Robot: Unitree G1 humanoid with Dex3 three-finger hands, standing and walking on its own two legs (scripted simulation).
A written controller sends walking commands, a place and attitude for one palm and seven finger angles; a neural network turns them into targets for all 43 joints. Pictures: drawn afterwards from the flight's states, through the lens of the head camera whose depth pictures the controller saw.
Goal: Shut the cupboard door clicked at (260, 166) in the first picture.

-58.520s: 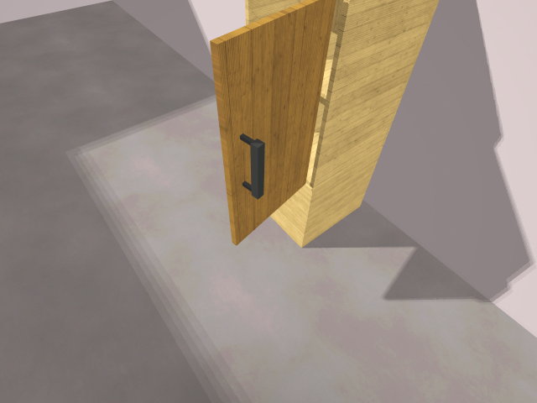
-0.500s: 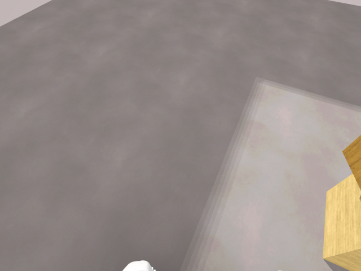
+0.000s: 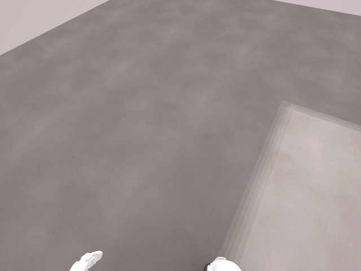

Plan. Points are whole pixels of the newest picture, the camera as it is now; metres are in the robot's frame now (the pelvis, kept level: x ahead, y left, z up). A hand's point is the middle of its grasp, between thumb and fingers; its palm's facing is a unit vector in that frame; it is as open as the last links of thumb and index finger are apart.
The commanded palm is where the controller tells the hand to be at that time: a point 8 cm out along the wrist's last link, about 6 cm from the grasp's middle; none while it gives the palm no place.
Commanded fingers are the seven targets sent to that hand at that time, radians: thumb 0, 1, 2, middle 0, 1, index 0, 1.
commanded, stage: walk to a spot facing it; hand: left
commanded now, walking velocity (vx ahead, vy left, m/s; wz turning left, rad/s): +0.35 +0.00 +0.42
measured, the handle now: out of the picture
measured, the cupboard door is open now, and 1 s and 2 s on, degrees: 22 22 22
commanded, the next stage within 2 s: turn to face it in 0.42 s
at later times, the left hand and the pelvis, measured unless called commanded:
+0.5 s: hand out of the picture +0.12 +0.18 -0.17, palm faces +0.33 -0.93 -0.17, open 7.3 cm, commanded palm none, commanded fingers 0.00 0.90 0.90 -0.20 -0.30 -0.20 -0.30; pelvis +0.19 +0.02 +0.00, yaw +17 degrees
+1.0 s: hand (100, 198) +0.34 +0.26 -0.16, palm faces +0.18 -0.96 -0.23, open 7.4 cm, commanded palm none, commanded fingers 0.00 0.90 0.90 -0.20 -0.30 -0.20 -0.30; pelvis +0.31 +0.05 +0.00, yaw +8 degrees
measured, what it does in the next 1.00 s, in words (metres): walks ahead: right foot, then left foot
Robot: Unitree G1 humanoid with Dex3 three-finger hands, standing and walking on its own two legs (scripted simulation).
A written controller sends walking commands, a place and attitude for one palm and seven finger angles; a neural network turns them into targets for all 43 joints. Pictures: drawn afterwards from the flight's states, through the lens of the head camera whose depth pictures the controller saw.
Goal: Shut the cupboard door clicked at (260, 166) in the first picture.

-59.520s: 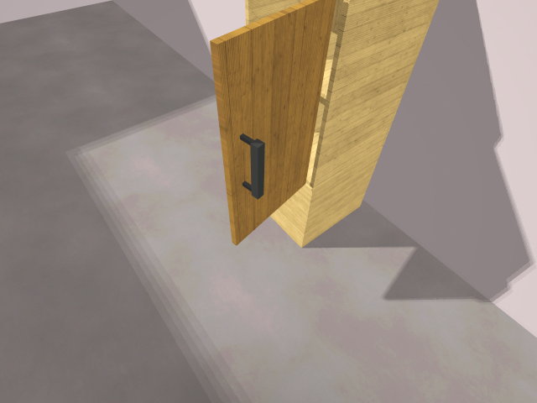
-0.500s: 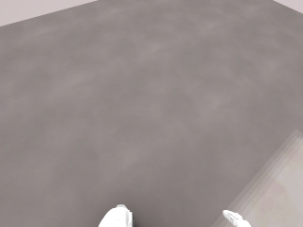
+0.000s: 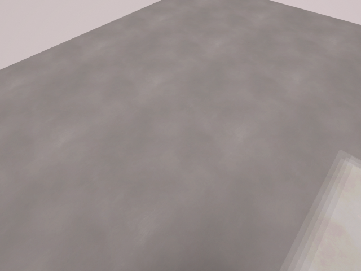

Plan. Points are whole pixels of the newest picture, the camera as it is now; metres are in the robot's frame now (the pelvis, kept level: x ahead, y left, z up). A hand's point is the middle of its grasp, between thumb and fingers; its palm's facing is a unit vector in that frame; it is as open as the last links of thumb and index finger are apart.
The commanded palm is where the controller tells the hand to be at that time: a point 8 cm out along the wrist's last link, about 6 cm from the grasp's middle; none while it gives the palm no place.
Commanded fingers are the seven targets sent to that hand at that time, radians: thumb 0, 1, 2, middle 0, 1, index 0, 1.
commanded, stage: turn to face it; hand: left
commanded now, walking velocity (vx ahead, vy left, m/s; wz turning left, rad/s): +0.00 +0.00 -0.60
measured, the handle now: out of the picture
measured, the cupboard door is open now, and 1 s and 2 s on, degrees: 22 22 22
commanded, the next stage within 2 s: none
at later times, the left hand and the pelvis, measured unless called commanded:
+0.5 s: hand (96, 251) +0.18 +0.24 -0.16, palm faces -0.22 -0.95 -0.21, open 7.4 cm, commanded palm none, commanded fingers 0.00 0.90 0.90 -0.20 -0.30 -0.20 -0.30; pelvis +0.04 +0.05 +0.01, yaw -16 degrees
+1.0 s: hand (139, 230) +0.24 +0.13 -0.14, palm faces -0.57 -0.79 -0.24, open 7.4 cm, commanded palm none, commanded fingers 0.00 0.90 0.90 -0.20 -0.30 -0.20 -0.30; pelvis +0.04 +0.03 +0.01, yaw -35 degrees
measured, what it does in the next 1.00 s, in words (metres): steps on the spot, turning right: left foot, then right foot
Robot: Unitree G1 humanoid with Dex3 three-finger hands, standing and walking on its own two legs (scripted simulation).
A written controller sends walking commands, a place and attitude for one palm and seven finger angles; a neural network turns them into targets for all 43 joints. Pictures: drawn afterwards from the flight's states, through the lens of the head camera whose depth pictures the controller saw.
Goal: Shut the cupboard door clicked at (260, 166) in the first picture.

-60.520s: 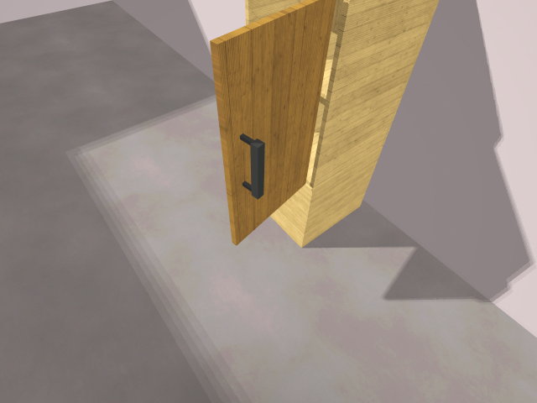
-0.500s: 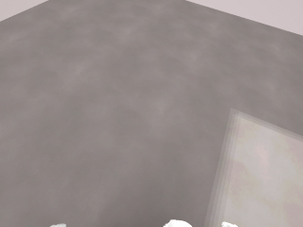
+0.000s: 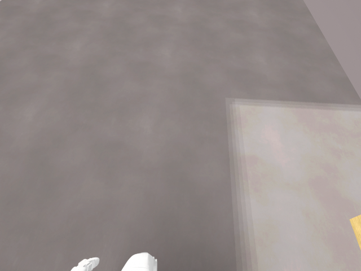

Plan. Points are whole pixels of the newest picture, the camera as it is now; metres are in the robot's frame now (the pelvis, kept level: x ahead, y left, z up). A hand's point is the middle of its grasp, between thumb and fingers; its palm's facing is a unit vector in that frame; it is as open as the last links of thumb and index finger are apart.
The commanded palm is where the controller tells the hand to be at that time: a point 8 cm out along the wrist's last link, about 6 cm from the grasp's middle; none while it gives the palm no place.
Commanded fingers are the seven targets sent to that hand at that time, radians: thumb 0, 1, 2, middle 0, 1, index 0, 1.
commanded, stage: turn to face it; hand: left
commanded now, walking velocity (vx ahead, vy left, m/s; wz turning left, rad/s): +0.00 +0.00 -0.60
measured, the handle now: out of the picture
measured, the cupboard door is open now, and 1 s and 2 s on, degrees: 22 22 22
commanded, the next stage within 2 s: take the last steps up to it in 1.92 s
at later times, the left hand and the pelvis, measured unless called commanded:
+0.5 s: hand (106, 250) +0.18 +0.20 -0.16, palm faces -0.31 -0.93 -0.22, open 7.4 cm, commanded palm none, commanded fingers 0.00 0.90 0.90 -0.20 -0.30 -0.20 -0.30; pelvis +0.02 +0.03 +0.00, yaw -19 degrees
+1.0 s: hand (132, 235) +0.22 +0.15 -0.18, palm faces -0.54 -0.82 -0.18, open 7.4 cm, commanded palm none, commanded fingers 0.00 0.90 0.90 -0.20 -0.30 -0.20 -0.30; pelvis +0.05 +0.03 -0.01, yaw -35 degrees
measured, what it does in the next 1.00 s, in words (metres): steps on the spot, turning right: left foot, then right foot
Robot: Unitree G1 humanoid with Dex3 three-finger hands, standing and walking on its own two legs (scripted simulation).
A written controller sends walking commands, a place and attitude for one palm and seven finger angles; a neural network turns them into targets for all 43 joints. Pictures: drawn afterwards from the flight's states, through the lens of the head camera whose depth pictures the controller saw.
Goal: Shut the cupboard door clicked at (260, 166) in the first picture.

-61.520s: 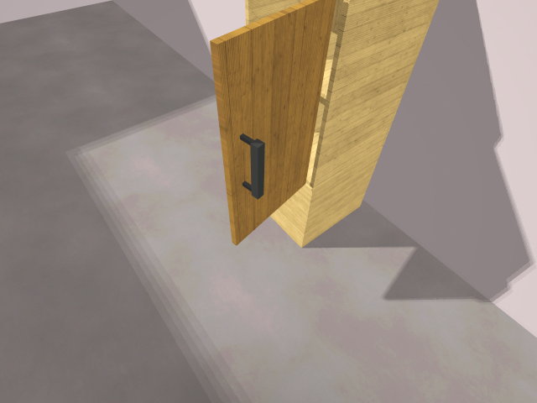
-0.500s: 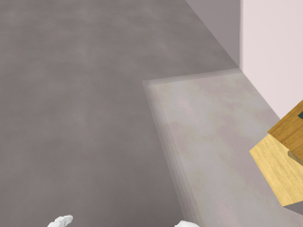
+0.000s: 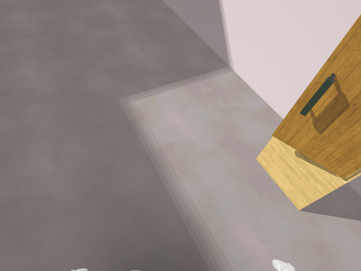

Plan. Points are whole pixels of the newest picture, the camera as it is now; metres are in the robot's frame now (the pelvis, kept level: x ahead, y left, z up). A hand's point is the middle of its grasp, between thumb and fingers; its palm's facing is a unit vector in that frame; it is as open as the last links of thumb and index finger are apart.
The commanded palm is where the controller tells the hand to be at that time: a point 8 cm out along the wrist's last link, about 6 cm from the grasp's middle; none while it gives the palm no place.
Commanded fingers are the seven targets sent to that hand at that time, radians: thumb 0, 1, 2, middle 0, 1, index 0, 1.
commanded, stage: turn to face it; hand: left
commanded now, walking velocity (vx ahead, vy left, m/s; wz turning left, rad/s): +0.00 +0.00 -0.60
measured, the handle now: (317, 95) +0.70 -0.44 -0.03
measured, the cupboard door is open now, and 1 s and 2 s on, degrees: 22 22 22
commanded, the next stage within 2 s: take the last steps up to it in 0.92 s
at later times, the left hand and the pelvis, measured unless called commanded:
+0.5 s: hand (129, 242) +0.20 +0.13 -0.14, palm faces -0.33 -0.90 -0.28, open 7.4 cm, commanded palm none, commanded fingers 0.00 0.90 0.90 -0.20 -0.30 -0.20 -0.30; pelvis +0.01 -0.03 +0.00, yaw -18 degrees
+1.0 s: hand (127, 240) +0.20 +0.14 -0.17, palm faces -0.47 -0.87 -0.18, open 7.4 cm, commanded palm none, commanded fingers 0.00 0.90 0.90 -0.20 -0.30 -0.20 -0.30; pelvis +0.04 +0.00 +0.01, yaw -31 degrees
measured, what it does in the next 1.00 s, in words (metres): steps on the spot, turning right: right foot, then left foot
